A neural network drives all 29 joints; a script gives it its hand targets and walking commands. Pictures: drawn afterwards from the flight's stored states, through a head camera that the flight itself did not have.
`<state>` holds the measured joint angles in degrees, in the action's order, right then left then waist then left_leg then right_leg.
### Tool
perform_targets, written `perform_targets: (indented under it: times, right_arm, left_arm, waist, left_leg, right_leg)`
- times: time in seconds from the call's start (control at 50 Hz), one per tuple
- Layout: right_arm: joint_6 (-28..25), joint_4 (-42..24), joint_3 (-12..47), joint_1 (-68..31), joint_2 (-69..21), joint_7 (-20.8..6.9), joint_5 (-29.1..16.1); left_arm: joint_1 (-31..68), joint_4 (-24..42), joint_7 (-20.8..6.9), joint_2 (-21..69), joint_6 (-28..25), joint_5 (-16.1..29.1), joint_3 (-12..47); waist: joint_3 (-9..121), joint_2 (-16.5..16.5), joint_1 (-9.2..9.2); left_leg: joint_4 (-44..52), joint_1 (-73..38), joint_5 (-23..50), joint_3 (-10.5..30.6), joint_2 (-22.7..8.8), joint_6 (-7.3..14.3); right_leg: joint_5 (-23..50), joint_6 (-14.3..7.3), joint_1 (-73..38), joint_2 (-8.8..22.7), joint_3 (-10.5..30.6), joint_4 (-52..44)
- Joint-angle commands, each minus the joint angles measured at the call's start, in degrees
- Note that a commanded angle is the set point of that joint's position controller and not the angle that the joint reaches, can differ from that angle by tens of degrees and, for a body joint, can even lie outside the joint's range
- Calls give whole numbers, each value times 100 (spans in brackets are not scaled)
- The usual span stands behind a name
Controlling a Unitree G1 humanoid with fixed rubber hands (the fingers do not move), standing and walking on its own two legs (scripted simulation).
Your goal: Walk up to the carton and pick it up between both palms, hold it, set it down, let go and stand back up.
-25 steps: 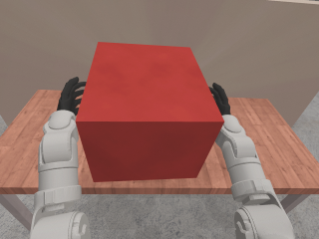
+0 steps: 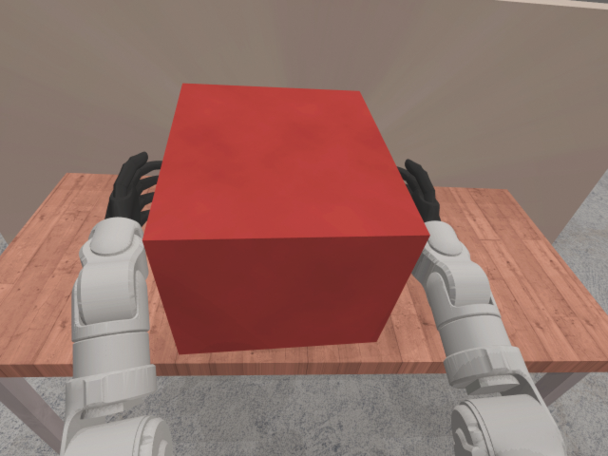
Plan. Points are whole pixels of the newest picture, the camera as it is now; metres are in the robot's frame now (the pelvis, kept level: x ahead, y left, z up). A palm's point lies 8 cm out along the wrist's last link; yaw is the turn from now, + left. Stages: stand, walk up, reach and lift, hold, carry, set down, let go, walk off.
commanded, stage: hold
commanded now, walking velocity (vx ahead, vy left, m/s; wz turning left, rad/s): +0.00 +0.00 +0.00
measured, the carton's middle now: (277, 210) +0.43 +0.01 +0.14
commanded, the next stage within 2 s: set down in 0.56 s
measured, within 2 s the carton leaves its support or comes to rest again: neither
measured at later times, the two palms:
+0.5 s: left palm (120, 215) +0.35 +0.19 +0.20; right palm (418, 219) +0.35 -0.17 +0.18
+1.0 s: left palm (127, 214) +0.37 +0.19 +0.18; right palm (409, 227) +0.37 -0.17 +0.16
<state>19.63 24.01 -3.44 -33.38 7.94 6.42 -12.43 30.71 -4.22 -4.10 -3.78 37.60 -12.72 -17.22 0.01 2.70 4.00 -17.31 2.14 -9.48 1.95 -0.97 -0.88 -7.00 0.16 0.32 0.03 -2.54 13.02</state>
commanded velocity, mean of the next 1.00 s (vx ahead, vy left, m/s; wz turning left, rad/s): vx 0.00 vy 0.00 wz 0.00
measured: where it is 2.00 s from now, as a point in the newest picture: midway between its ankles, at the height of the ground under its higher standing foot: outside the picture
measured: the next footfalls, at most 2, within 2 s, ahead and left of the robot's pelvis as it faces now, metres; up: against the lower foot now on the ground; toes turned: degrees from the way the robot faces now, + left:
none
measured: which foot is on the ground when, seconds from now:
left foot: down 0.00-1.00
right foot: down 0.00-1.00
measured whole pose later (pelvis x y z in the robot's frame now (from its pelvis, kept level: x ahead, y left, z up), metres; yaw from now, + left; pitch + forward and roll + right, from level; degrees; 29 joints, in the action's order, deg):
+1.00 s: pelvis +0.01 +0.00 +0.00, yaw +1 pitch -6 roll +0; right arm 5.4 30.9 -9.8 -31.9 3.2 3.7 -2.5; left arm 33.7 -14.0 -7.4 -2.7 24.7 -15.4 -20.1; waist -1.5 2.8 2.7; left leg -15.8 0.9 -9.0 2.5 -0.4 -0.7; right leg -8.3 0.1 -0.3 0.6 -3.5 14.0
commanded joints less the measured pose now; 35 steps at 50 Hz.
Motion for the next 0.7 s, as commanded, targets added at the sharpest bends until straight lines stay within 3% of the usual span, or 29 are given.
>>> perform_targets:
  times: [0.0,0.36,0.54,0.58,0.68]
  right_arm:
    - [-313,-1877,2279,-3786,-2853,-585,-466]
    - [-308,-1426,2000,-4103,-2908,-718,-173]
    - [-353,-1329,2002,-4125,-2867,-717,-237]
    - [-414,-1620,1965,-4157,-2889,-692,-309]
    - [-715,-1611,1844,-4101,-2816,-720,-98]
  left_arm:
    - [2886,811,-829,2848,-256,822,2612]
    - [3317,323,-806,2918,-314,876,2541]
    - [3244,264,-824,2914,-294,801,2458]
    - [3327,508,-853,2832,-376,879,2509]
    - [3288,322,-890,2769,-696,796,2407]
  waist:
    - [2024,-330,6]
    - [1994,-358,-3]
    - [1970,-355,-4]
    - [2064,-440,87]
    - [2076,-425,68]
  left_leg:
    - [18,-355,1824,-323,431,-198]
    - [232,-189,990,-339,385,-110]
    - [164,-286,1287,-343,397,-141]
    - [97,-97,1299,-271,385,-146]
    - [130,-54,1154,-283,391,-141]
  right_leg:
    - [1347,138,-705,-291,-119,97]
    - [415,70,-390,-271,-133,4]
    - [622,84,-481,-288,-143,19]
    - [862,63,-729,-318,-176,148]
    - [804,70,-726,-278,-219,158]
